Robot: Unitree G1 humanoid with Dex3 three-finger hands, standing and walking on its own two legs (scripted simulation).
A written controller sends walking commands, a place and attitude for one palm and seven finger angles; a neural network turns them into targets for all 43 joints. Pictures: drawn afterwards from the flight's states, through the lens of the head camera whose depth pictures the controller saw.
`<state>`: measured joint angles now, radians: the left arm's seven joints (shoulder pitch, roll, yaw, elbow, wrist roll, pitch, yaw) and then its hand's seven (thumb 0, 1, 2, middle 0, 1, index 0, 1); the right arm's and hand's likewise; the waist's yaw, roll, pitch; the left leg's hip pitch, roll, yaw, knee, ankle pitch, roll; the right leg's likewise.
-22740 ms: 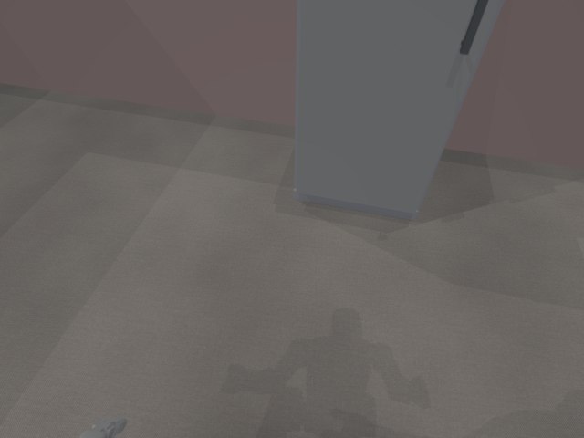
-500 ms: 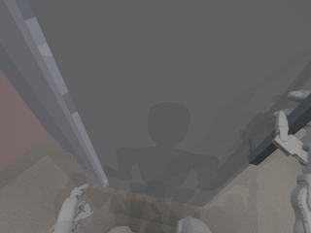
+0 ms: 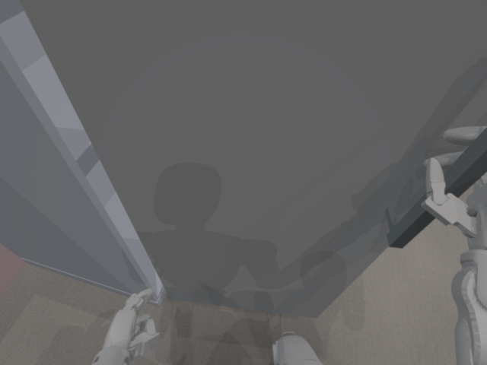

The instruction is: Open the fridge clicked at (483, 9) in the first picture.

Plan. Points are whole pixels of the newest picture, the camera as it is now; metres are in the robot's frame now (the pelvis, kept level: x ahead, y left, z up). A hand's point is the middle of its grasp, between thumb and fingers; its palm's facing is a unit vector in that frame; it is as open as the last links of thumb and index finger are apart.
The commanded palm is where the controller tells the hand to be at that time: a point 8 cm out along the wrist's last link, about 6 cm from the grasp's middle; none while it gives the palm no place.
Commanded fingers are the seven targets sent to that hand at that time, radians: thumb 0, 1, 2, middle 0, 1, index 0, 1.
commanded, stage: stop walking and hold the door back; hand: right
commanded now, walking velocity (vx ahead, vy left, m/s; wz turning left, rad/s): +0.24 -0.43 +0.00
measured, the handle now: (455, 159) +0.32 -0.23 +0.22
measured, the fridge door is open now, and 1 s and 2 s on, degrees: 80 74 71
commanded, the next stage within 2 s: loosen the grip on the handle in 1.14 s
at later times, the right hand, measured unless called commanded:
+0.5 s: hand (431, 170) +0.32 -0.21 +0.21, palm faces +0.30 +0.94 -0.17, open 5.8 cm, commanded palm +0.29 -0.26 +0.18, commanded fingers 0.00 -0.90 -0.90 0.45 1.40 0.45 1.40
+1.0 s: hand (426, 161) +0.34 -0.21 +0.20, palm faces +0.24 +0.96 -0.14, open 5.4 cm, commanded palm +0.30 -0.27 +0.18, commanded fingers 0.00 -0.90 -0.90 0.45 1.40 0.45 1.40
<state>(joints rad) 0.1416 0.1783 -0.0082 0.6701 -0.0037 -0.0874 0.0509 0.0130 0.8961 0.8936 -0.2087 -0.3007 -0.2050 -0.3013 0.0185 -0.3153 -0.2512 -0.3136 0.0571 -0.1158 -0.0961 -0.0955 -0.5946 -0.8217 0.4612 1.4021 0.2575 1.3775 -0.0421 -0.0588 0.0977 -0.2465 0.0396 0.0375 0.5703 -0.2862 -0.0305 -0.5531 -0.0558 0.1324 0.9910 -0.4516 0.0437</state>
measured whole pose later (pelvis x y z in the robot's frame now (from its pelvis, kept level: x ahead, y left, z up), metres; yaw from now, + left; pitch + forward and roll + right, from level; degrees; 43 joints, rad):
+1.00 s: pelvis -0.09 -0.02 +0.00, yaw -3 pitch -2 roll +0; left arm 0.23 0.29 0.02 0.68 -0.03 -0.04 0.10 0.01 0.90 0.89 -0.20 -0.30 -0.20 -0.30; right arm -0.67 -0.35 -0.20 0.60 0.04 -0.17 -0.05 -0.05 -0.70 -0.80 0.46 1.40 0.41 1.41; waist 0.05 0.01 0.06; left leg -0.28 0.03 0.04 0.57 -0.28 -0.01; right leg -0.28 -0.05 -0.09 0.56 -0.25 -0.01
